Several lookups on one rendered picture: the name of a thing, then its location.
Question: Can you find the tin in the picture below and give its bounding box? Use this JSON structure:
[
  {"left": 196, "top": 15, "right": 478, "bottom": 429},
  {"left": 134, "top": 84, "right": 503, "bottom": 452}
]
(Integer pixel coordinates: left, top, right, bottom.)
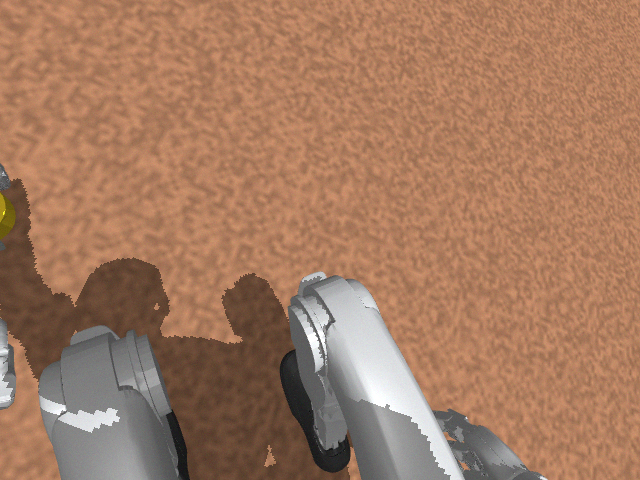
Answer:
[{"left": 0, "top": 192, "right": 16, "bottom": 240}]

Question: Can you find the right robot hand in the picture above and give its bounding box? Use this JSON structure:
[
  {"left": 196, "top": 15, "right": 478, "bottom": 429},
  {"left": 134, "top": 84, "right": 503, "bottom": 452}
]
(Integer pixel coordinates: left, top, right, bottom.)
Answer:
[{"left": 432, "top": 409, "right": 529, "bottom": 480}]

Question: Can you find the right robot foot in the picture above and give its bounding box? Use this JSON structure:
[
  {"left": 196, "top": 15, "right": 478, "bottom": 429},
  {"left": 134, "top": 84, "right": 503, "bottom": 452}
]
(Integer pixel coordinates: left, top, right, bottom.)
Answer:
[{"left": 280, "top": 349, "right": 351, "bottom": 473}]

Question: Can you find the left robot foot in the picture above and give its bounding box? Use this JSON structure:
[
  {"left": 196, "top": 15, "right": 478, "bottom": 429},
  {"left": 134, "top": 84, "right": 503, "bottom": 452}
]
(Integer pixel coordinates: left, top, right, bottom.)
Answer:
[{"left": 166, "top": 408, "right": 190, "bottom": 480}]

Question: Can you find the left robot arm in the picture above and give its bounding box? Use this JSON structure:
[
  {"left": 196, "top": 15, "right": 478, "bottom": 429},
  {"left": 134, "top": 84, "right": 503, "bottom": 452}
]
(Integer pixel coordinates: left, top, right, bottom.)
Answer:
[{"left": 0, "top": 318, "right": 16, "bottom": 410}]

